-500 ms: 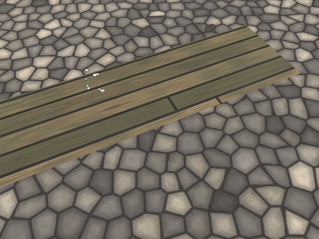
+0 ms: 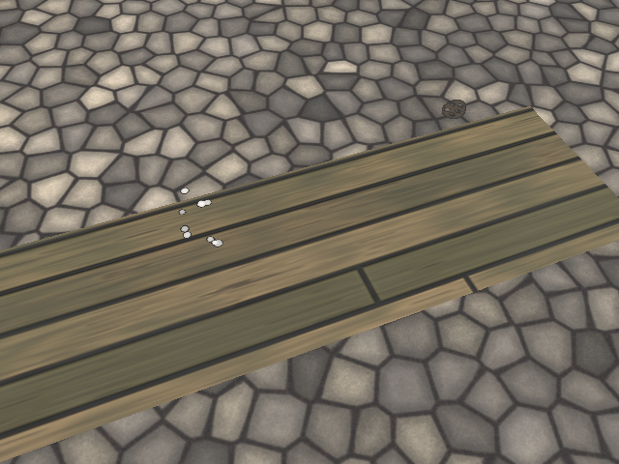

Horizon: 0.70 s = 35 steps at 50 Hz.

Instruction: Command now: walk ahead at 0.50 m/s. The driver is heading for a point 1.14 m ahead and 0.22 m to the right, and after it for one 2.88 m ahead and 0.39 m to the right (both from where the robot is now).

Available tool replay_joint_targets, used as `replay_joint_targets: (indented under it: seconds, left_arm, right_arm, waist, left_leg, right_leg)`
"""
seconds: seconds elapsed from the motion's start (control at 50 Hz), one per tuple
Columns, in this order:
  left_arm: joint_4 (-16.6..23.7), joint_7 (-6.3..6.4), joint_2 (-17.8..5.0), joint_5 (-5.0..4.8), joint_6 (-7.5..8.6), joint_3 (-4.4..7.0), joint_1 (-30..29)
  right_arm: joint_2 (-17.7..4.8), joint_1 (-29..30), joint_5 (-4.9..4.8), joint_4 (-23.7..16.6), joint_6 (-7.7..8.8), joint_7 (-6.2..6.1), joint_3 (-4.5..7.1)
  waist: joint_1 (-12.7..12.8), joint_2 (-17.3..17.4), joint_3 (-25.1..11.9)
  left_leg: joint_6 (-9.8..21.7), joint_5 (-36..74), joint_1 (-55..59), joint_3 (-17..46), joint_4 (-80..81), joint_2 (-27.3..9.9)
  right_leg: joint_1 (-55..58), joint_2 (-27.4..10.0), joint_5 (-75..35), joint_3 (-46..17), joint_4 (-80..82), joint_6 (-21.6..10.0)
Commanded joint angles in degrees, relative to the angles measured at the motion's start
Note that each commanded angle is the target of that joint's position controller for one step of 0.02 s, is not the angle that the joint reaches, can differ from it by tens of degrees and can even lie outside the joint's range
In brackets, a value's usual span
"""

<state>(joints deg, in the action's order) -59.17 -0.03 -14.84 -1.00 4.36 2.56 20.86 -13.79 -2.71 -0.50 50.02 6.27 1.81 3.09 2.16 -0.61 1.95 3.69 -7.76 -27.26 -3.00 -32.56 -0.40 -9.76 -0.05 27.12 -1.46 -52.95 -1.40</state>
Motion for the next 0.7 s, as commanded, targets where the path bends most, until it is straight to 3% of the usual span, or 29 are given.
replay_joint_targets:
  seconds: [0.02,0.04,0.06,0.08,0.12,0.2,0.28,0.38,0.4,0.44,0.46,0.48,0.5,0.52,0.54,0.56,0.58,0.6,0.62,0.66,0.7]
  left_arm:
    - [5.9,-0.27,-7.5,-1.83,3.32,1.04,-4.0]
    - [6.1,0.16,-7.0,-1.07,3.09,1.34,-5.9]
    - [5.9,0.47,-6.3,-0.43,2.29,1.74,-5.3]
    - [5.4,0.47,-4.6,-0.45,1.32,1.61,-3.7]
    - [5.1,0.57,-2.7,-0.62,-0.06,1.45,-2.9]
    - [7.7,0.45,-3.0,-0.27,-0.47,1.92,-9.3]
    - [10.3,-0.78,-1.7,-0.01,-0.09,1.34,-16.6]
    - [14.7,-2.62,-1.2,-0.12,-0.18,0.71,-23.4]
    - [15.5,-3.09,-1.5,-0.20,-0.17,0.82,-23.7]
    - [16.4,-3.76,-3.4,-0.25,-0.28,1.71,-21.2]
    - [15.7,-3.87,-5.2,-0.30,-0.43,2.70,-16.4]
    - [13.7,-3.58,-8.1,-0.47,-0.50,4.38,-7.6]
    - [12.0,-2.38,-13.3,-0.32,-0.96,6.43,1.8]
    - [12.1,-2.01,-17.9,-0.80,-0.81,7.01,2.0]
    - [12.7,-1.78,-13.5,-0.16,-0.57,5.65,4.5]
    - [12.8,-1.49,-10.5,0.27,-0.16,4.92,2.1]
    - [13.9,-1.46,-8.7,0.07,0.18,4.36,-2.2]
    - [15.1,-1.51,-6.9,0.21,0.24,3.82,-6.5]
    - [16.1,-1.35,-5.8,0.75,0.32,3.35,-8.6]
    - [16.7,-0.88,-6.7,0.45,0.32,3.44,-9.2]
    - [16.7,-0.06,-8.8,0.24,0.39,3.98,-7.6]
  right_arm:
    - [-8.6,-13.9,0.02,1.1,-0.20,-0.58,2.04]
    - [-6.7,-10.1,0.45,0.6,-0.12,-0.37,1.42]
    - [-5.1,-8.4,0.97,0.6,0.11,-0.19,0.92]
    - [-4.5,-8.0,1.21,0.9,0.19,-0.03,0.78]
    - [-5.8,-9.5,1.18,2.1,0.62,-0.34,1.17]
    - [-7.5,-12.6,1.58,3.6,0.73,-1.80,1.65]
    - [-8.0,-13.8,1.12,3.8,0.61,-2.71,1.50]
    - [-8.9,-18.3,0.36,5.6,-1.21,-3.13,2.01]
    - [-9.5,-17.9,0.19,5.4,-1.72,-3.26,2.21]
    - [-11.2,-16.1,0.06,4.3,-2.62,-3.76,2.73]
    - [-11.9,-15.4,0.13,3.7,-3.16,-4.06,2.92]
    - [-11.9,-14.3,0.03,3.0,-3.58,-4.27,2.81]
    - [-11.1,-14.8,0.60,1.6,-3.16,-4.34,2.26]
    - [-1.6,-20.7,2.11,-0.9,-1.13,-2.77,-0.63]
    - [-6.4,-14.4,-0.39,-1.9,1.67,-1.80,0.20]
    - [-8.6,-8.9,-2.23,-3.7,3.08,-1.35,0.81]
    - [-8.4,-7.6,-1.66,-4.0,3.62,-1.62,0.73]
    - [-8.7,-7.3,-0.22,-3.6,3.41,-2.07,1.30]
    - [-9.1,-8.2,0.33,-3.7,2.58,-2.21,1.77]
    - [-7.8,-9.2,0.84,-4.4,1.04,-2.35,1.90]
    - [-6.6,-6.1,1.43,-5.9,0.23,-2.67,1.60]
  waist:
    - [-6.9,7.2,-11.0]
    - [-5.1,4.0,-6.7]
    - [-3.0,4.6,-4.8]
    - [-1.8,5.6,-4.3]
    - [-1.0,5.1,-2.7]
    - [-2.1,3.7,-0.3]
    - [-4.3,3.5,1.5]
    - [-6.2,2.4,3.8]
    - [-5.8,2.9,3.7]
    - [-3.2,5.2,0.5]
    - [-0.4,6.3,-2.7]
    - [4.3,5.5,-7.3]
    - [7.7,-0.6,-13.4]
    - [0.9,-14.3,-19.0]
    - [4.8,-8.8,-23.1]
    - [5.3,-6.8,-15.5]
    - [2.8,-1.1,-11.0]
    - [0.3,1.5,-7.6]
    - [-1.8,0.8,-6.6]
    - [-3.6,0.2,-5.0]
    - [-3.2,-0.4,-3.3]
  left_leg:
    - [11.0,-5.7,36.8,29.1,16.5,-18.5]
    - [9.9,-1.2,28.2,23.3,18.7,-16.3]
    - [8.8,1.3,22.5,19.1,20.6,-14.1]
    - [8.5,2.0,19.4,16.4,22.4,-13.2]
    - [9.0,5.6,16.7,11.8,24.8,-12.9]
    - [8.0,10.2,19.0,5.2,26.4,-12.7]
    - [5.8,10.2,20.0,-1.4,27.9,-11.6]
    - [4.9,17.1,32.5,-4.5,23.2,-15.4]
    - [4.5,21.8,34.2,-5.1,21.0,-16.0]
    - [3.2,41.3,35.5,-7.0,13.5,-16.3]
    - [2.4,49.9,34.9,-7.9,6.0,-15.8]
    - [0.7,50.7,30.9,-9.3,-5.7,-13.7]
    - [-1.7,34.4,16.8,-9.5,-23.6,-11.1]
    - [-5.2,-21.5,-9.6,-3.7,-43.7,2.0]
    - [-3.7,-25.2,-17.0,8.1,-49.5,2.4]
    - [-2.1,-20.1,-21.7,8.6,-48.4,-0.8]
    - [-1.6,-15.1,-19.5,8.3,-43.5,-3.5]
    - [-2.1,-12.7,-15.2,7.9,-38.4,-5.1]
    - [-2.6,-11.5,-10.7,8.3,-35.8,-6.3]
    - [-4.4,-10.8,-7.9,7.5,-30.1,-6.7]
    - [-6.2,-5.9,-8.1,6.0,-22.9,-5.9]
  right_leg:
    - [-34.3,-4.0,-2.9,-3.4,-23.3,-2.3]
    - [-31.9,-6.2,-7.2,-2.3,-19.2,-2.1]
    - [-28.0,-8.0,-10.1,-2.7,-15.8,-2.0]
    - [-25.2,-8.6,-11.6,-2.7,-14.2,-1.8]
    - [-25.2,-8.9,-13.8,-2.5,-11.9,-1.1]
    - [-31.6,-7.7,-25.1,-4.9,-1.3,-0.2]
    - [-28.9,-6.0,-34.8,-0.8,11.4,-0.4]
    - [-33.4,-4.9,-29.0,1.9,17.6,-2.3]
    - [-33.0,-4.3,-26.1,3.0,18.1,-3.0]
    - [-26.2,-1.0,-19.9,6.8,17.9,-5.0]
    - [-19.3,1.4,-17.5,8.3,17.6,-6.2]
    - [-6.9,3.9,-20.0,8.5,20.9,-8.2]
    - [11.2,-3.1,-19.9,-4.3,22.6,-12.0]
    - [31.3,-17.4,-11.8,-36.9,27.8,-23.2]
    - [34.8,-19.0,-9.0,-45.6,35.1,-23.2]
    - [30.1,-17.2,-13.7,-36.6,35.6,-20.0]
    - [21.2,-14.7,-19.2,-29.4,35.8,-18.0]
    - [12.2,-12.8,-25.1,-24.3,36.8,-16.9]
    - [6.4,-11.4,-28.8,-21.6,38.2,-16.7]
    - [0.4,-10.1,-31.7,-18.8,40.1,-16.8]
    - [-3.4,-8.6,-34.2,-15.5,41.1,-16.4]
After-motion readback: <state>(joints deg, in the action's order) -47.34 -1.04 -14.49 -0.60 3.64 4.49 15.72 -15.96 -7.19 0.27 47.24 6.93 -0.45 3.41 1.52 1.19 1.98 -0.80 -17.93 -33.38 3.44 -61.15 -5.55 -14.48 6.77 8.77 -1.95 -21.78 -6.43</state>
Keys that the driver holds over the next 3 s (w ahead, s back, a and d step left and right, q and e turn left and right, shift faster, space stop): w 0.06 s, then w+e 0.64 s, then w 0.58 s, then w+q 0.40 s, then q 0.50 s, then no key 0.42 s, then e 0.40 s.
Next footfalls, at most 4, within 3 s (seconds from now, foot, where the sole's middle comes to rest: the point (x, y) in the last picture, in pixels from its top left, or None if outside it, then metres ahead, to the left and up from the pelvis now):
0.50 right None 0.44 -0.15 -0.76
0.98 left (350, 325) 0.78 -0.05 -0.76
1.50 right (481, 276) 0.94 -0.39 -0.76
1.98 left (392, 201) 1.18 -0.17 -0.76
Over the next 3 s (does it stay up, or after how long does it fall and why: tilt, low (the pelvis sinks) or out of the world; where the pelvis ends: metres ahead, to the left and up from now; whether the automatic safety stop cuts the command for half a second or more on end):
stays up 1.13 -0.32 0.00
